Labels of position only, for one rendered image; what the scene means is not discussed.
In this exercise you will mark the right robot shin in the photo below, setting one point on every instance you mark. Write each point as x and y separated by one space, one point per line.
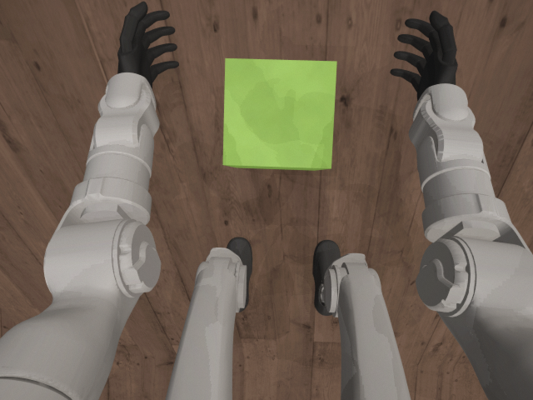
348 258

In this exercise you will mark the left robot upper arm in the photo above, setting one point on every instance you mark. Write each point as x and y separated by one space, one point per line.
96 273

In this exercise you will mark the left robot forearm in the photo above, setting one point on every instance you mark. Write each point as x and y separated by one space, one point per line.
119 162

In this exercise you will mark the right robot foot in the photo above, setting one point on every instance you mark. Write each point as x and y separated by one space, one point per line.
325 254

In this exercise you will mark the robot right hand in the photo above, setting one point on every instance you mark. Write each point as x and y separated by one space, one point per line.
439 65

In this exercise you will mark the robot left hand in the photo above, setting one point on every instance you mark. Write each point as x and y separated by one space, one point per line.
134 54

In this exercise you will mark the carton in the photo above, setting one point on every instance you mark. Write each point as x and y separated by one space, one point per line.
279 114

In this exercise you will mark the right robot forearm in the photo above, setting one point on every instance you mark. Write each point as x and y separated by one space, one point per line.
454 176

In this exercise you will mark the right robot upper arm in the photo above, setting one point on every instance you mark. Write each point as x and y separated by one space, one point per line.
483 292

